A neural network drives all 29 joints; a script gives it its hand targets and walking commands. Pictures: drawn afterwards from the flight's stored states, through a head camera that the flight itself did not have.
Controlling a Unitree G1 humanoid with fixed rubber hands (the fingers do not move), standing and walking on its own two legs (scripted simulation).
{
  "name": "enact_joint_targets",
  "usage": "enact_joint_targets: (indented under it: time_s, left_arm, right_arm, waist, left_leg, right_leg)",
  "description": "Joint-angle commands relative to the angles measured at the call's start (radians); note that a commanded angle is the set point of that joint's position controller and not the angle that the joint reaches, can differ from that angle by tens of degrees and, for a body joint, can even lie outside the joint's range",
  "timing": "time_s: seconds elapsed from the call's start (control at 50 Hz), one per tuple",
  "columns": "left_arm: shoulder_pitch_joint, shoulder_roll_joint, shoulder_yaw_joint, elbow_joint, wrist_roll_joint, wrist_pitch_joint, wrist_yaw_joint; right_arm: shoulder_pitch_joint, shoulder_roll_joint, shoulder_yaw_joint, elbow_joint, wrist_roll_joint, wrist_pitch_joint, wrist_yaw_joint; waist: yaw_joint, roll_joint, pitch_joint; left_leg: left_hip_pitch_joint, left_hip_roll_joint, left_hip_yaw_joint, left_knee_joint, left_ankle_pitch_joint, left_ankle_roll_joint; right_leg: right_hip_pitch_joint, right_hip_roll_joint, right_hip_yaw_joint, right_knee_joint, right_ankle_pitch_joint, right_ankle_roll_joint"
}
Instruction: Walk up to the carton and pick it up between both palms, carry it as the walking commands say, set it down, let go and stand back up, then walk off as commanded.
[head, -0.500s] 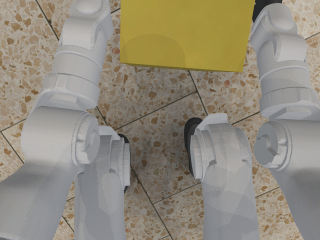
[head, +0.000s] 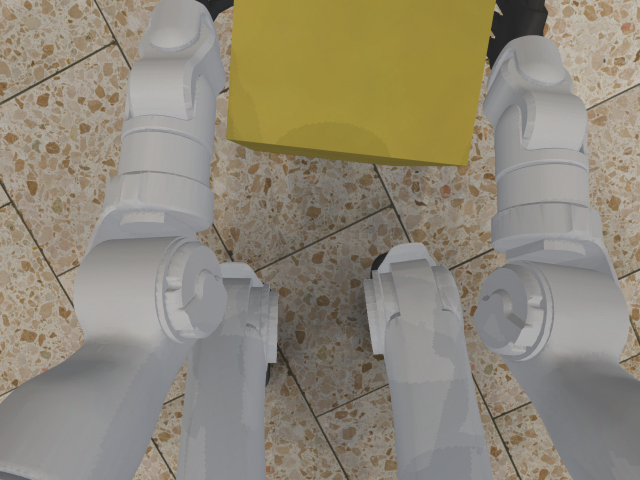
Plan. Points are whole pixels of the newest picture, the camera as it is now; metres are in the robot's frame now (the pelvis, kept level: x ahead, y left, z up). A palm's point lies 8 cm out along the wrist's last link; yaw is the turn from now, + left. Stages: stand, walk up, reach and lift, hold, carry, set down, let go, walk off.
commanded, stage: reach and lift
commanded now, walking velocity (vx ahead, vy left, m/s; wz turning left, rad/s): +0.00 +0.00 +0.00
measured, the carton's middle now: (344, 66) +0.53 -0.07 -0.19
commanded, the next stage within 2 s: none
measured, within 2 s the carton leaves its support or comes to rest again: neither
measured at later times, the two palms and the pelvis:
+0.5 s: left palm out of the picture +0.56 +0.07 -0.04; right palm (555, 22) +0.50 -0.22 -0.05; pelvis +0.02 +0.01 +0.05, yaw +0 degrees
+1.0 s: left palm out of the picture +0.55 +0.08 +0.03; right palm out of the picture +0.49 -0.21 +0.01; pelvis +0.01 +0.01 +0.09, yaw +0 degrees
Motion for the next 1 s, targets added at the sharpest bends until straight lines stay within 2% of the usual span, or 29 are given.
enact_joint_targets:
  time_s: [0.0,0.1,0.12,0.14,0.16,0.18,0.2,0.22,0.24,0.3,0.36,0.38,0.4,0.44,0.46,0.48,0.56,0.58,0.6,0.64,0.66,0.68,0.72,0.74,0.76,0.82,0.88,0.9,0.98]
  left_arm:
    - [-0.486,-0.974,-0.388,0.064,-0.095,0.022,-0.268]
    - [-0.508,-1.006,-0.447,-0.047,-0.108,0.024,-0.269]
    - [-0.492,-1.039,-0.470,-0.023,-0.114,0.032,-0.268]
    - [-0.476,-1.046,-0.487,-0.064,-0.121,0.030,-0.270]
    - [-0.451,-1.077,-0.521,-0.065,-0.134,0.041,-0.267]
    - [-0.451,-1.058,-0.517,-0.072,-0.128,0.037,-0.266]
    - [-0.441,-1.083,-0.526,-0.067,-0.140,0.040,-0.264]
    - [-0.395,-1.093,-0.541,-0.057,-0.135,0.045,-0.261]
    - [-0.357,-1.107,-0.555,-0.071,-0.151,0.042,-0.257]
    - [-0.381,-1.112,-0.589,-0.104,-0.166,0.031,-0.246]
    - [-0.365,-1.105,-0.578,-0.094,-0.150,0.034,-0.235]
    - [-0.349,-1.091,-0.557,-0.084,-0.127,0.032,-0.231]
    - [-0.319,-1.118,-0.568,-0.089,-0.131,0.032,-0.231]
    - [-0.276,-1.147,-0.555,-0.088,-0.131,0.039,-0.226]
    - [-0.299,-1.116,-0.555,-0.090,-0.122,0.039,-0.224]
    - [-0.288,-1.137,-0.541,-0.070,-0.116,0.039,-0.225]
    - [-0.292,-1.085,-0.458,-0.017,-0.059,0.045,-0.235]
    - [-0.315,-1.059,-0.434,-0.038,-0.057,0.039,-0.242]
    - [-0.273,-1.055,-0.418,0.014,-0.030,0.048,-0.247]
    - [-0.341,-1.068,-0.411,-0.016,-0.047,0.041,-0.258]
    - [-0.354,-1.064,-0.401,-0.002,-0.029,0.049,-0.258]
    - [-0.365,-1.063,-0.392,0.000,-0.035,0.047,-0.260]
    - [-0.344,-1.070,-0.374,0.028,-0.019,0.057,-0.263]
    - [-0.356,-1.092,-0.368,0.049,-0.028,0.062,-0.265]
    - [-0.362,-1.075,-0.372,0.034,-0.022,0.064,-0.266]
    - [-0.399,-1.148,-0.408,0.021,-0.049,0.072,-0.270]
    - [-0.367,-1.171,-0.438,-0.013,-0.063,0.080,-0.269]
    - [-0.374,-1.154,-0.429,-0.002,-0.051,0.083,-0.271]
    - [-0.295,-1.178,-0.474,-0.008,-0.067,0.092,-0.282]
  right_arm:
    - [-0.657,0.919,0.483,-0.090,0.126,-0.023,0.269]
    - [-0.612,0.983,0.500,-0.092,0.134,-0.011,0.279]
    - [-0.601,0.975,0.501,-0.108,0.137,-0.011,0.280]
    - [-0.564,1.009,0.529,-0.111,0.140,-0.005,0.280]
    - [-0.577,0.983,0.524,-0.148,0.147,-0.007,0.286]
    - [-0.591,0.968,0.525,-0.138,0.140,-0.005,0.289]
    - [-0.566,0.986,0.533,-0.139,0.143,-0.005,0.286]
    - [-0.576,0.990,0.562,-0.191,0.160,-0.011,0.281]
    - [-0.563,0.987,0.571,-0.213,0.158,-0.014,0.276]
    - [-0.555,0.985,0.589,-0.227,0.167,-0.018,0.272]
    - [-0.453,0.983,0.546,-0.166,0.144,-0.007,0.280]
    - [-0.477,0.991,0.544,-0.178,0.141,-0.014,0.281]
    - [-0.453,1.018,0.571,-0.190,0.149,-0.012,0.286]
    - [-0.485,1.001,0.587,-0.220,0.159,-0.006,0.291]
    - [-0.492,0.982,0.568,-0.213,0.159,-0.009,0.293]
    - [-0.482,1.028,0.591,-0.194,0.164,-0.003,0.293]
    - [-0.428,1.034,0.523,-0.101,0.121,0.005,0.280]
    - [-0.441,1.017,0.504,-0.080,0.099,0.014,0.279]
    - [-0.436,1.041,0.493,-0.076,0.095,0.009,0.278]
    - [-0.473,1.044,0.486,-0.056,0.088,0.012,0.273]
    - [-0.441,1.052,0.451,-0.037,0.068,0.012,0.271]
    - [-0.475,0.996,0.428,-0.035,0.046,0.009,0.268]
    - [-0.500,1.021,0.431,-0.056,0.056,0.008,0.265]
    - [-0.556,0.995,0.414,-0.057,0.044,0.010,0.264]
    - [-0.524,1.009,0.418,-0.052,0.045,0.012,0.264]
    - [-0.546,1.036,0.440,-0.100,0.068,0.010,0.269]
    - [-0.517,1.063,0.468,-0.109,0.077,0.029,0.283]
    - [-0.494,1.082,0.462,-0.080,0.065,0.037,0.288]
    - [-0.441,1.110,0.494,-0.115,0.089,0.043,0.300]
  waist:
    - [-0.025,-0.054,-1.304]
    - [-0.031,-0.047,-1.393]
    - [-0.058,-0.010,-1.410]
    - [-0.016,-0.021,-1.485]
    - [-0.071,0.012,-1.484]
    - [-0.038,0.002,-1.503]
    - [-0.070,-0.015,-1.491]
    - [-0.042,0.005,-1.522]
    - [-0.070,-0.027,-1.570]
    - [-0.077,-0.028,-1.564]
    - [-0.082,0.016,-1.448]
    - [-0.048,0.033,-1.435]
    - [-0.066,0.006,-1.470]
    - [-0.052,-0.018,-1.522]
    - [-0.050,0.017,-1.460]
    - [-0.048,-0.034,-1.457]
    - [-0.011,-0.020,-1.327]
    - [-0.031,-0.059,-1.307]
    - [-0.003,-0.024,-1.287]
    - [-0.033,-0.071,-1.290]
    - [-0.017,-0.033,-1.290]
    - [-0.061,-0.061,-1.266]
    - [-0.017,-0.007,-1.280]
    - [-0.049,-0.041,-1.294]
    - [-0.025,-0.041,-1.329]
    - [-0.062,-0.009,-1.399]
    - [-0.062,0.000,-1.464]
    - [-0.038,0.009,-1.476]
    - [-0.066,0.011,-1.438]
  left_leg:
    - [0.393,-0.050,0.163,-0.202,0.125,0.073]
    - [0.443,-0.056,0.168,-0.214,0.201,0.063]
    - [0.489,-0.053,0.169,-0.220,0.230,0.058]
    - [0.522,-0.060,0.171,-0.222,0.281,0.057]
    - [0.560,-0.055,0.151,-0.236,0.299,0.055]
    - [0.552,-0.057,0.154,-0.232,0.314,0.053]
    - [0.521,-0.055,0.152,-0.238,0.304,0.052]
    - [0.559,-0.058,0.160,-0.241,0.325,0.050]
    - [0.580,-0.062,0.158,-0.240,0.361,0.048]
    - [0.576,-0.063,0.136,-0.265,0.404,0.045]
    - [0.590,-0.060,0.127,-0.303,0.339,0.042]
    - [0.589,-0.065,0.123,-0.320,0.354,0.042]
    - [0.628,-0.066,0.128,-0.324,0.378,0.044]
    - [0.646,-0.070,0.120,-0.347,0.385,0.046]
    - [0.618,-0.065,0.125,-0.354,0.364,0.041]
    - [0.627,-0.068,0.121,-0.368,0.349,0.052]
    - [0.534,-0.068,0.145,-0.407,0.201,0.052]
    - [0.495,-0.067,0.139,-0.415,0.177,0.052]
    - [0.528,-0.066,0.146,-0.428,0.167,0.053]
    - [0.507,-0.063,0.142,-0.431,0.144,0.056]
    - [0.523,-0.063,0.145,-0.453,0.118,0.055]
    - [0.495,-0.062,0.136,-0.454,0.098,0.053]
    - [0.540,-0.065,0.147,-0.477,0.082,0.054]
    - [0.546,-0.060,0.133,-0.485,0.066,0.059]
    - [0.559,-0.060,0.143,-0.484,0.078,0.055]
    - [0.614,-0.060,0.144,-0.497,0.109,0.050]
    - [0.682,-0.059,0.143,-0.513,0.154,0.049]
    - [0.676,-0.061,0.152,-0.517,0.165,0.046]
    - [0.691,-0.055,0.139,-0.538,0.263,0.045]
  right_leg:
    - [0.751,0.047,-0.202,-0.171,0.185,-0.034]
    - [0.799,0.052,-0.196,-0.180,0.261,-0.038]
    - [0.784,0.058,-0.198,-0.194,0.287,-0.040]
    - [0.853,0.058,-0.193,-0.187,0.336,-0.037]
    - [0.809,0.061,-0.205,-0.182,0.352,-0.039]
    - [0.814,0.059,-0.197,-0.186,0.356,-0.039]
    - [0.834,0.061,-0.201,-0.194,0.366,-0.037]
    - [0.849,0.063,-0.197,-0.201,0.383,-0.035]
    - [0.896,0.063,-0.203,-0.208,0.415,-0.032]
    - [0.881,0.066,-0.199,-0.215,0.460,-0.029]
    - [0.769,0.075,-0.195,-0.252,0.364,-0.038]
    - [0.756,0.073,-0.193,-0.250,0.369,-0.035]
    - [0.799,0.081,-0.192,-0.272,0.392,-0.035]
    - [0.847,0.074,-0.205,-0.287,0.389,-0.026]
    - [0.793,0.073,-0.202,-0.284,0.375,-0.024]
    - [0.815,0.081,-0.198,-0.311,0.362,-0.028]
    - [0.802,0.079,-0.179,-0.364,0.232,-0.025]
    - [0.816,0.080,-0.185,-0.374,0.215,-0.021]
    - [0.787,0.079,-0.179,-0.387,0.196,-0.020]
    - [0.815,0.078,-0.187,-0.399,0.169,-0.022]
    - [0.812,0.079,-0.181,-0.406,0.158,-0.031]
    - [0.788,0.078,-0.202,-0.407,0.128,-0.026]
    - [0.820,0.076,-0.183,-0.432,0.107,-0.036]
    - [0.819,0.073,-0.204,-0.431,0.087,-0.033]
    - [0.844,0.073,-0.203,-0.431,0.095,-0.034]
    - [0.883,0.077,-0.206,-0.450,0.133,-0.039]
    - [0.915,0.076,-0.216,-0.450,0.181,-0.038]
    - [0.928,0.073,-0.205,-0.457,0.196,-0.040]
    - [0.935,0.073,-0.211,-0.471,0.281,-0.031]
